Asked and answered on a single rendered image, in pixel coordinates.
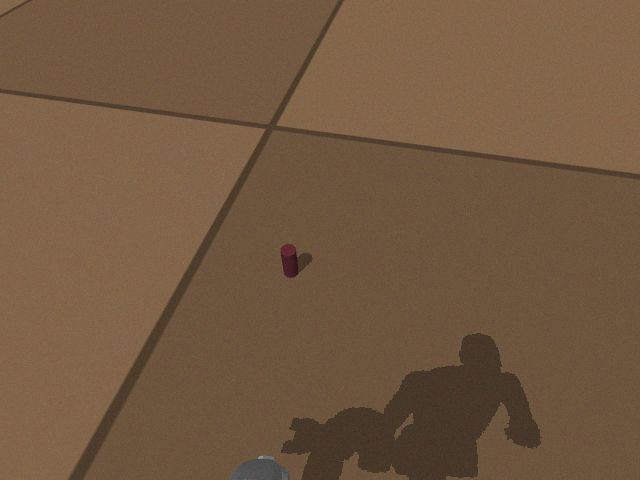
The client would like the can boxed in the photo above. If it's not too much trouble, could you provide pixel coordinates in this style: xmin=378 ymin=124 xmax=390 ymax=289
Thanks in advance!
xmin=280 ymin=244 xmax=298 ymax=278

